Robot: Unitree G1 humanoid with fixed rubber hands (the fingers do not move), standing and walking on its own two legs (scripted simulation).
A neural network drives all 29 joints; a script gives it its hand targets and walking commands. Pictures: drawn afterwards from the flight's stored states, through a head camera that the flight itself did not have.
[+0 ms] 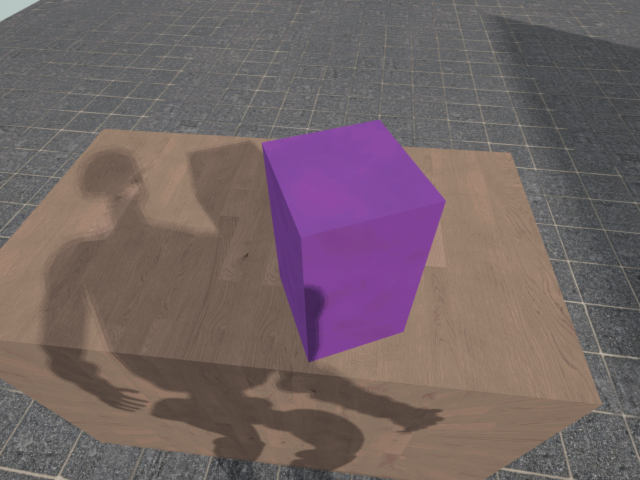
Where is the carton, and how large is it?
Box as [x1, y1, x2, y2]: [262, 120, 445, 361]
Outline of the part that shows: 379,120 262,142 280,277 308,361 403,331 445,200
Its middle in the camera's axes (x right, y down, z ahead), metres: +0.03 +0.01 +0.56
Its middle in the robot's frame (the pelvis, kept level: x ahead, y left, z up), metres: +0.43 -0.01 +0.05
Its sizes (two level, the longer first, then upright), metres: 0.170 0.162 0.288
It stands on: a pedestal, 0.66 m high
